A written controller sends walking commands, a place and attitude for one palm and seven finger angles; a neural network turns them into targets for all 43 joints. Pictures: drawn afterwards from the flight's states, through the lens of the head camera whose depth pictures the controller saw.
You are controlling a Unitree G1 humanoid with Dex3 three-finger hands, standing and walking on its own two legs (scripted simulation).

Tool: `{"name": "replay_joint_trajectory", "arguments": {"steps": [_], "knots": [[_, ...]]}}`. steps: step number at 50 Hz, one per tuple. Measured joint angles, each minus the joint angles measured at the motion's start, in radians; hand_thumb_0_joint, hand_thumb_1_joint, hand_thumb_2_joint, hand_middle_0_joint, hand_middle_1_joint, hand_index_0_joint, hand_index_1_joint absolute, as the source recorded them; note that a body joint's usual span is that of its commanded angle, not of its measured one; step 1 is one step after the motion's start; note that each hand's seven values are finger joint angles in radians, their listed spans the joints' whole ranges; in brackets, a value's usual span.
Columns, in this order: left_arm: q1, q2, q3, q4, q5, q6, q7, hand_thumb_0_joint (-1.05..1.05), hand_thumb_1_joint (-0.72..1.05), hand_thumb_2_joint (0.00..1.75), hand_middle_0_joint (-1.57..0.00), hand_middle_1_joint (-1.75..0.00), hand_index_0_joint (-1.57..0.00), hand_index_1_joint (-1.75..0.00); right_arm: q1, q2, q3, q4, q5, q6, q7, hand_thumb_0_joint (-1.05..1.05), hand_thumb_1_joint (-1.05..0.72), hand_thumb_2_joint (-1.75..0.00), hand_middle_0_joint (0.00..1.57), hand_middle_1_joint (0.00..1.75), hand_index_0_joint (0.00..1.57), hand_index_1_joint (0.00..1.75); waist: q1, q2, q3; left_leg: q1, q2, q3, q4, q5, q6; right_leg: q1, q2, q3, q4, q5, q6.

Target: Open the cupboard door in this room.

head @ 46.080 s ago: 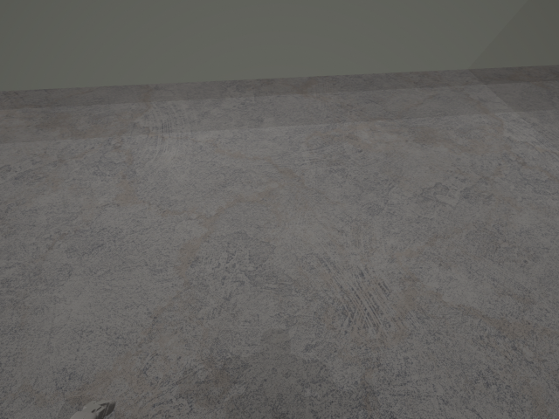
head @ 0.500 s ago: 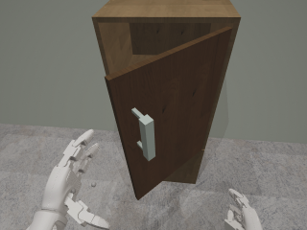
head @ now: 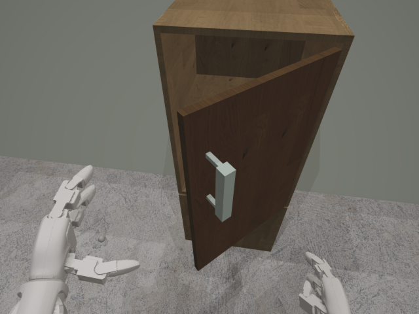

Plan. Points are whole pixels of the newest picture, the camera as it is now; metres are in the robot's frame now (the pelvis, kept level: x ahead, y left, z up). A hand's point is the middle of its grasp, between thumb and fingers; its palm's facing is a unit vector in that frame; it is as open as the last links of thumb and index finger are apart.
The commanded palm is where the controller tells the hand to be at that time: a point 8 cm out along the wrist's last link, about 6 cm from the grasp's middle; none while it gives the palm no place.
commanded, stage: draw the hand back to the body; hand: left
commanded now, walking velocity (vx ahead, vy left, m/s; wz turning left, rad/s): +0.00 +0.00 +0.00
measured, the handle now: (217, 187) +0.33 +0.03 +0.09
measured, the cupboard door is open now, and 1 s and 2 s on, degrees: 45 45 45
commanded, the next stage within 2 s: step back with the hand held close in 0.86 s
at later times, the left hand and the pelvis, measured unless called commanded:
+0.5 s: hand (62, 201) +0.23 +0.25 +0.16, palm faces +0.41 -0.82 -0.40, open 8.9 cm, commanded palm +0.18 +0.30 +0.18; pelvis +0.03 +0.00 +0.01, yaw -2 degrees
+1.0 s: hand (79, 201) +0.23 +0.23 +0.16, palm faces +0.41 -0.81 -0.41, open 7.4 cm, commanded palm +0.18 +0.27 +0.18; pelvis +0.03 -0.03 +0.01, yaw -1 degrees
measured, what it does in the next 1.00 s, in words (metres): stands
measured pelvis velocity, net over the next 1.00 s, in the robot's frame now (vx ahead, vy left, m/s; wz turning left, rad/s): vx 0.03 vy -0.03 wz -0.02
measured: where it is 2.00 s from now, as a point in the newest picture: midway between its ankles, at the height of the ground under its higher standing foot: outside the picture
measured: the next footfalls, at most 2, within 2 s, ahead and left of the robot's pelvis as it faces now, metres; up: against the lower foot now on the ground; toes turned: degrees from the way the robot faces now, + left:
left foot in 1.80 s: -0.01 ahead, +0.13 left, +0.00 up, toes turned +0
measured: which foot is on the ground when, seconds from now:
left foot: down 0.00-1.00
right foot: down 0.00-1.00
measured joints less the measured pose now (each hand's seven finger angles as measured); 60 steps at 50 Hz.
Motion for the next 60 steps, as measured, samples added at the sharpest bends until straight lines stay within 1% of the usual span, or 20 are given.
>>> {"name": "replay_joint_trajectory", "arguments": {"steps": [4, 10, 16, 26, 29, 31, 35, 38, 44, 50, 51, 53, 56, 60], "knots": [[0.007, 0.016, 0.019, 0.010, 0.020, -0.006, 0.030, -0.01, -0.09, 0.47, -0.17, -0.30, -0.17, -0.30, -0.004, 0.002, -0.003, 0.028, -0.009, 0.009, 0.003, 0.01, -0.90, -0.90, 0.21, 0.30, 0.20, 0.30, 0.003, -0.005, 0.014, 0.045, -0.008, 0.014, -0.056, 0.018, 0.006, 0.038, -0.008, 0.012, -0.052, 0.021, 0.006], [0.017, 0.045, 0.076, 0.004, 0.027, -0.016, 0.050, -0.01, 0.11, 0.56, -0.18, -0.30, -0.18, -0.30, -0.005, 0.000, -0.012, 0.056, -0.012, 0.024, 0.013, 0.01, -0.90, -0.90, 0.21, 0.30, 0.20, 0.30, 0.006, -0.008, 0.015, 0.099, -0.018, 0.029, -0.113, 0.029, 0.010, 0.086, -0.018, 0.026, -0.107, 0.036, 0.012], [-0.008, 0.054, 0.134, 0.029, 0.025, -0.020, 0.055, 0.00, 0.32, 0.65, -0.19, -0.30, -0.19, -0.30, -0.017, -0.004, -0.026, 0.067, -0.011, 0.044, 0.020, 0.01, -0.90, -0.90, 0.21, 0.30, 0.20, 0.30, 0.009, -0.009, 0.016, 0.128, -0.021, 0.037, -0.145, 0.033, 0.010, 0.112, -0.021, 0.032, -0.138, 0.042, 0.013], [-0.042, 0.084, 0.221, 0.054, 0.013, -0.018, 0.057, 0.00, 0.66, 0.80, -0.20, -0.30, -0.20, -0.30, -0.030, -0.012, -0.045, 0.074, -0.008, 0.062, 0.024, 0.01, -0.90, -0.90, 0.21, 0.30, 0.20, 0.30, 0.014, -0.006, 0.012, 0.147, -0.012, 0.034, -0.164, 0.032, -0.002, 0.133, -0.011, 0.031, -0.163, 0.044, 0.002], [-0.052, 0.080, 0.236, 0.072, 0.009, -0.020, 0.058, 0.00, 0.75, 0.84, -0.21, -0.30, -0.20, -0.30, -0.033, -0.015, -0.049, 0.075, -0.006, 0.071, 0.025, 0.01, -0.90, -0.90, 0.21, 0.30, 0.20, 0.30, 0.014, -0.002, 0.013, 0.150, -0.009, 0.032, -0.170, 0.033, -0.006, 0.137, -0.008, 0.029, -0.169, 0.044, -0.001], [-0.054, 0.069, 0.232, 0.081, 0.008, -0.016, 0.056, 0.00, 0.79, 0.85, -0.21, -0.30, -0.20, -0.30, -0.034, -0.017, -0.052, 0.073, -0.006, 0.076, 0.027, 0.01, -0.90, -0.90, 0.21, 0.30, 0.20, 0.30, 0.014, -0.001, 0.015, 0.151, -0.007, 0.031, -0.173, 0.035, -0.008, 0.137, -0.005, 0.028, -0.171, 0.045, -0.004], [-0.051, 0.054, 0.207, 0.085, 0.010, -0.009, 0.051, 0.01, 0.85, 0.88, -0.21, -0.30, -0.20, -0.30, -0.032, -0.020, -0.055, 0.076, -0.008, 0.079, 0.027, 0.01, -0.90, -0.90, 0.21, 0.30, 0.20, 0.30, 0.013, 0.000, 0.015, 0.152, -0.004, 0.027, -0.178, 0.037, -0.014, 0.137, -0.001, 0.025, -0.171, 0.043, -0.010], [-0.043, 0.057, 0.197, 0.080, 0.010, -0.009, 0.047, 0.01, 0.87, 0.89, -0.21, -0.30, -0.21, -0.30, -0.030, -0.018, -0.056, 0.079, -0.008, 0.078, 0.023, 0.01, -0.90, -0.90, 0.21, 0.30, 0.20, 0.30, 0.013, -0.001, 0.014, 0.154, 0.001, 0.024, -0.178, 0.037, -0.019, 0.140, 0.004, 0.023, -0.173, 0.042, -0.015], [-0.041, 0.069, 0.209, 0.080, 0.007, -0.016, 0.045, 0.01, 0.88, 0.90, -0.21, -0.30, -0.21, -0.30, -0.031, -0.018, -0.060, 0.081, -0.006, 0.079, 0.018, 0.01, -0.90, -0.90, 0.21, 0.30, 0.20, 0.30, 0.011, 0.008, 0.016, 0.161, 0.009, 0.020, -0.178, 0.034, -0.027, 0.149, 0.013, 0.020, -0.176, 0.041, -0.023], [-0.049, 0.066, 0.215, 0.097, 0.002, -0.018, 0.041, 0.01, 0.89, 0.90, -0.21, -0.30, -0.21, -0.30, -0.036, -0.018, -0.063, 0.083, -0.004, 0.085, 0.017, 0.01, -0.90, -0.90, 0.21, 0.30, 0.20, 0.30, 0.012, 0.015, 0.020, 0.163, 0.013, 0.018, -0.184, 0.039, -0.032, 0.149, 0.017, 0.019, -0.177, 0.042, -0.028], [-0.050, 0.066, 0.219, 0.091, 0.004, -0.020, 0.038, 0.01, 0.89, 0.90, -0.21, -0.30, -0.21, -0.30, -0.035, -0.020, -0.062, 0.078, -0.002, 0.089, 0.018, 0.01, -0.90, -0.90, 0.21, 0.30, 0.20, 0.30, 0.011, 0.017, 0.019, 0.155, 0.016, 0.015, -0.178, 0.037, -0.032, 0.145, 0.020, 0.017, -0.179, 0.043, -0.028], [-0.052, 0.082, 0.240, 0.076, 0.010, -0.042, 0.033, 0.01, 0.89, 0.90, -0.21, -0.30, -0.21, -0.30, -0.041, -0.025, -0.060, 0.066, 0.000, 0.103, 0.020, 0.01, -0.90, -0.90, 0.21, 0.30, 0.20, 0.30, 0.002, 0.023, 0.020, 0.127, 0.023, 0.008, -0.155, 0.032, -0.029, 0.132, 0.028, 0.010, -0.182, 0.049, -0.028], [-0.033, 0.107, 0.265, 0.047, 0.018, -0.062, 0.032, 0.01, 0.89, 0.90, -0.21, -0.30, -0.21, -0.30, -0.060, -0.028, -0.065, 0.048, 0.004, 0.138, 0.026, 0.01, -0.90, -0.90, 0.21, 0.30, 0.20, 0.30, -0.013, 0.020, 0.028, 0.086, 0.029, 0.010, -0.126, 0.034, -0.017, 0.098, 0.033, 0.013, -0.173, 0.057, -0.024], [0.015, 0.116, 0.256, 0.015, 0.020, -0.056, 0.027, 0.01, 0.89, 0.90, -0.21, -0.30, -0.21, -0.30, -0.071, -0.037, -0.079, 0.013, 0.013, 0.176, 0.026, 0.01, -0.90, -0.90, 0.21, 0.30, 0.20, 0.30, -0.028, 0.012, 0.036, 0.057, 0.029, 0.027, -0.122, 0.037, -0.019, 0.050, 0.029, 0.028, -0.140, 0.058, -0.015]]}}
